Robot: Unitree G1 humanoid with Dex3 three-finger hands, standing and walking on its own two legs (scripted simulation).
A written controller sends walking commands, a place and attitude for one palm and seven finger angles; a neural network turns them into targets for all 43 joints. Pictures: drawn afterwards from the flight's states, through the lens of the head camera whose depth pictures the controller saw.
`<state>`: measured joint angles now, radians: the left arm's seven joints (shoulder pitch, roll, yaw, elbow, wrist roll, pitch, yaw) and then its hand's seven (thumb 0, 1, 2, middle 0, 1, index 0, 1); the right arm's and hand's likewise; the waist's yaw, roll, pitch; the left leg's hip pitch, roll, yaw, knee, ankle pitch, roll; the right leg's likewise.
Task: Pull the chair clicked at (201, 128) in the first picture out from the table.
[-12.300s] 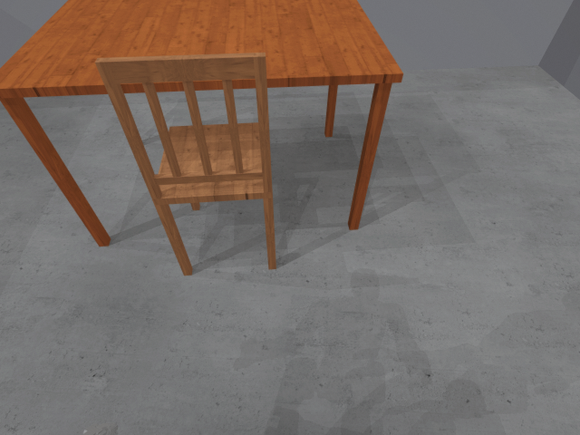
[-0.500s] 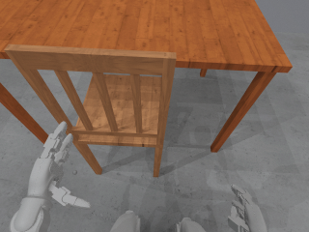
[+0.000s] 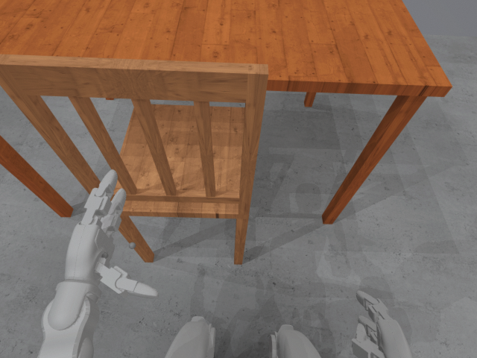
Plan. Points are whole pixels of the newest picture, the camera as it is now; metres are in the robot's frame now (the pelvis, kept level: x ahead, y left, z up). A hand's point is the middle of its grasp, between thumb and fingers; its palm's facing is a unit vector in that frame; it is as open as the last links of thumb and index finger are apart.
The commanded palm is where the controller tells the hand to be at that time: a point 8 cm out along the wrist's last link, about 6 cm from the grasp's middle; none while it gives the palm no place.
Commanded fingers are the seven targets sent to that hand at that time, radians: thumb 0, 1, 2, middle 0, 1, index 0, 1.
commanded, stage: aim the fingers beside a spindle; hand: left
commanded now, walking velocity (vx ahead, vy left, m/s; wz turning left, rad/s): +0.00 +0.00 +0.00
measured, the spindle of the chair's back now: (158, 154) +0.48 +0.18 +0.01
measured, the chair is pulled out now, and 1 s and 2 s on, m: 0.00 0.00 0.00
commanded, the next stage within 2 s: push the fingers through the gap in 1.62 s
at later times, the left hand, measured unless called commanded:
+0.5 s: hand (153, 233) +0.31 +0.16 +0.01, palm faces -0.01 -1.00 -0.02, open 16.9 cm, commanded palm +0.30 +0.21 +0.01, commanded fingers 0.00 -0.50 0.30 -0.06 -0.08 -0.06 -0.08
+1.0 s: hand (159, 229) +0.32 +0.15 +0.00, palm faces +0.01 -1.00 -0.03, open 16.9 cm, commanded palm +0.30 +0.20 +0.01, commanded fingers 0.00 -0.50 0.30 -0.06 -0.08 -0.06 -0.08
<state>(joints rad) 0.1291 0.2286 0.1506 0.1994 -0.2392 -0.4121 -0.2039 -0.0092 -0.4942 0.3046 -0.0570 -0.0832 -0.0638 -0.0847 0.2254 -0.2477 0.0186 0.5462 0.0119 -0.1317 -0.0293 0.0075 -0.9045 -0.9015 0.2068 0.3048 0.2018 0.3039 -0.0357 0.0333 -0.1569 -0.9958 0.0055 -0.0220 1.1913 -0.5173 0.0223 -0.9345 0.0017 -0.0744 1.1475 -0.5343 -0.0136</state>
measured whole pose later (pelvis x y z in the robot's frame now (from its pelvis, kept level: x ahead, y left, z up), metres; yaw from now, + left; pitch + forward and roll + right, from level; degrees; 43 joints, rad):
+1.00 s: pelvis +0.00 -0.01 -0.02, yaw -1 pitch +22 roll -2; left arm -0.04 0.19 0.12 0.34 -0.18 -0.45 -0.10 -0.01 -0.49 0.30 -0.06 -0.08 -0.07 -0.08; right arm 0.21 -0.24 0.01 0.55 0.01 -0.02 0.00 0.01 -0.91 -0.90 0.21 0.30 0.20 0.30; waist -0.05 0.03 -0.17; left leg -1.11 0.01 -0.01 1.27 -0.54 0.02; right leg -1.06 0.01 -0.06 1.24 -0.56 -0.02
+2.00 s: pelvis -0.01 +0.00 -0.02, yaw -1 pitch +22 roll -2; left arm -0.17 0.21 0.12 0.43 -0.16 -0.45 -0.08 -0.01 -0.50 0.30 -0.06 -0.08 -0.06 -0.08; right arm 0.19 -0.24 0.01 0.57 0.00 -0.03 -0.01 0.01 -0.91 -0.90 0.21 0.30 0.20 0.30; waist -0.05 0.03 -0.17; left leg -1.14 0.01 -0.02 1.29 -0.54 0.02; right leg -1.08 0.00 -0.07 1.25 -0.56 -0.02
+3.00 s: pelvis -0.01 +0.00 -0.02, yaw -2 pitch +25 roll -2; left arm -0.57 0.28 0.28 0.85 -0.12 -0.51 -0.08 -0.01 -0.49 0.30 -0.06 -0.08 -0.06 -0.08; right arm 0.27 -0.25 0.01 0.62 -0.02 0.04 0.01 0.00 -0.91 -0.90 0.21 0.30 0.20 0.30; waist -0.12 0.04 -0.16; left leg -1.18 0.02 0.00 1.28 -0.53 0.02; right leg -1.14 0.01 -0.05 1.24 -0.54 -0.01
